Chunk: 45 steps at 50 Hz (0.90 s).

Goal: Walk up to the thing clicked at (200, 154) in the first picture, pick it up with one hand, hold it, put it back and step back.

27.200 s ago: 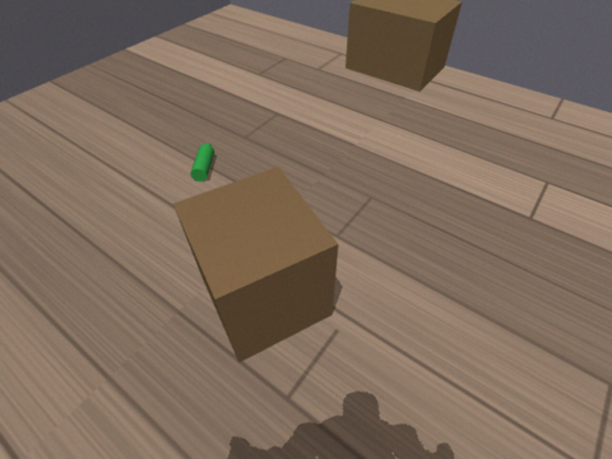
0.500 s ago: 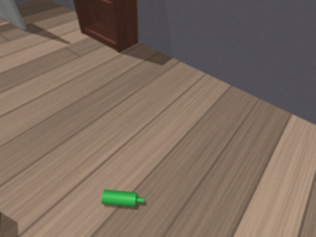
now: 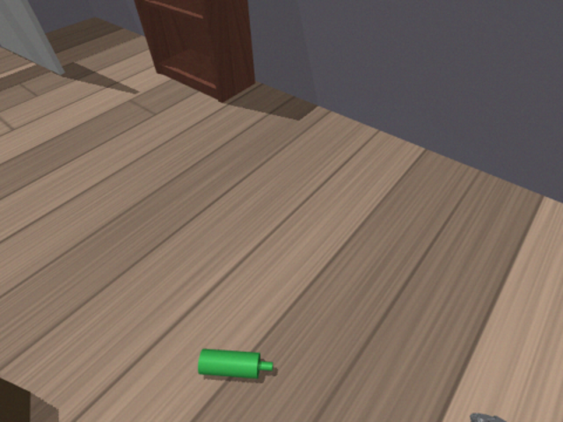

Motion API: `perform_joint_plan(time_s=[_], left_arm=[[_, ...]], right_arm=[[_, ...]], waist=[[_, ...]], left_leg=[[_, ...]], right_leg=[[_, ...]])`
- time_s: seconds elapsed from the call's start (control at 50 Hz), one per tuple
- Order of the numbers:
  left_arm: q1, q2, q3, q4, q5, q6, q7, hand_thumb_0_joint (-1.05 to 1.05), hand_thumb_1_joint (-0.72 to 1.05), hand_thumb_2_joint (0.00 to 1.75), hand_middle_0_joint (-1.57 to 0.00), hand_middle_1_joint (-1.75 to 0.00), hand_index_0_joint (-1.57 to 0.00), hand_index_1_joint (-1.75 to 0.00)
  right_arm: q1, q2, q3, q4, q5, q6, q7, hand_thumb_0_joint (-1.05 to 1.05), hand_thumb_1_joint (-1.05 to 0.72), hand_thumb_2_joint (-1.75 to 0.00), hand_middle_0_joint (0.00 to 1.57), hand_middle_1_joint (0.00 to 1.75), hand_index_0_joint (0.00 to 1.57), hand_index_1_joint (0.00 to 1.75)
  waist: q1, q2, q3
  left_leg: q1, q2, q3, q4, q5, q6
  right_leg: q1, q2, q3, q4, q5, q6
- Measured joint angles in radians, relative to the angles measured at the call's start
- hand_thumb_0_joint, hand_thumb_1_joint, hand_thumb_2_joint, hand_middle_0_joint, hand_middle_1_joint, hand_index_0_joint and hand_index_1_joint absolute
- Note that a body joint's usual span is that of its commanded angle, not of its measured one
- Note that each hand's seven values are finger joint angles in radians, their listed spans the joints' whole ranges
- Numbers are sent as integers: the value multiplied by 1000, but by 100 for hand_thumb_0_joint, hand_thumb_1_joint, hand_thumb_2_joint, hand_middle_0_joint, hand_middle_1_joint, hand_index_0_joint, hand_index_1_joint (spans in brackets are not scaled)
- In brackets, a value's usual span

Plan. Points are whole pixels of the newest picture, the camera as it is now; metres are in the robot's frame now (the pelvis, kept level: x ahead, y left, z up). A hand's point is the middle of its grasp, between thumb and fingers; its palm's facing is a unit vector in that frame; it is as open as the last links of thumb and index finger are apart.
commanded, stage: walk up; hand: left
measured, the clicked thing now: (236, 363) +0.44 +0.21 -0.74
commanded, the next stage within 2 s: stand in 0.90 s
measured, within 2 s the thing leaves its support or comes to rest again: neither
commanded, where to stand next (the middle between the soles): +0.05 +0.00 m, yaw +0 degrees
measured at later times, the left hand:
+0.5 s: hand out of the picture +0.12 +0.24 -0.15, palm faces -0.07 -0.94 -0.33, open 7.4 cm
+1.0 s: hand out of the picture +0.11 +0.24 -0.15, palm faces -0.06 -0.94 -0.34, open 7.4 cm
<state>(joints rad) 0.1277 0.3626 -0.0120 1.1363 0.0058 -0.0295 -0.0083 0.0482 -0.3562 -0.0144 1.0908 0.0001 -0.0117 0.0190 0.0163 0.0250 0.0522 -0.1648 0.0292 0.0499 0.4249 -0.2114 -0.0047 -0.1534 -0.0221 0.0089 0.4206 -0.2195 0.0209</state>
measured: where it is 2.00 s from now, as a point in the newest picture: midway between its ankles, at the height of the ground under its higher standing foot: outside the picture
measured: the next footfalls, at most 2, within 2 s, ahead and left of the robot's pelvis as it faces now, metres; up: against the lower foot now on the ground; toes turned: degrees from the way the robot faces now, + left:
none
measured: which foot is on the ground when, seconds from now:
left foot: down 0.00-1.00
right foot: down 0.00-1.00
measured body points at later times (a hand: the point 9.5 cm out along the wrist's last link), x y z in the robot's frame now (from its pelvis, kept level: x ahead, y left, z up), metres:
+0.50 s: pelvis +0.02 +0.00 +0.00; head +0.03 -0.01 +0.45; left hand +0.12 +0.29 -0.13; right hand +0.07 -0.31 -0.13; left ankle +0.01 +0.12 -0.74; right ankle +0.01 -0.13 -0.74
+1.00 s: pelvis +0.02 +0.00 +0.01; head +0.04 -0.01 +0.45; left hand +0.12 +0.29 -0.13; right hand +0.09 -0.31 -0.13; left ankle +0.01 +0.12 -0.74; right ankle +0.01 -0.13 -0.74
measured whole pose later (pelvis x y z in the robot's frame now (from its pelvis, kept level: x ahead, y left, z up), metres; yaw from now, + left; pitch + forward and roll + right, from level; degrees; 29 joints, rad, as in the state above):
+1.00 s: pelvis +0.02 +0.00 +0.01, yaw -2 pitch -2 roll +0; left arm 0.08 0.35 0.00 1.14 0.00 -0.01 0.00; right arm 0.08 -0.35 -0.02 1.14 0.00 0.00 0.01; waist -0.01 0.00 0.06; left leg -0.09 0.04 0.08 0.32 -0.19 -0.02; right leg -0.10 -0.01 0.03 0.34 -0.20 0.02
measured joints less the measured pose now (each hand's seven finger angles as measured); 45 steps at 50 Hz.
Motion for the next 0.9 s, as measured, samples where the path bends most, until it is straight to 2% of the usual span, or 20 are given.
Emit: perform_joint_plan(time_s=[0.42,0.9], left_arm=[[-49,-23,11,7,4,13,-1,1,91,90,-20,-30,-20,-30],[-41,-17,12,2,4,17,1,1,91,90,-20,-30,-20,-30]], right_arm=[[62,-4,-8,68,-7,5,-8,0,-90,-89,21,30,21,30],[36,4,-10,43,-7,5,-8,0,-90,-89,21,30,21,30]], waist=[[-40,-27,4],[-28,-21,5]], left_leg=[[47,12,19,-64,10,-11],[67,10,32,-76,1,-10]], right_leg=[[32,13,17,-52,12,-8],[44,12,30,-57,4,-5]])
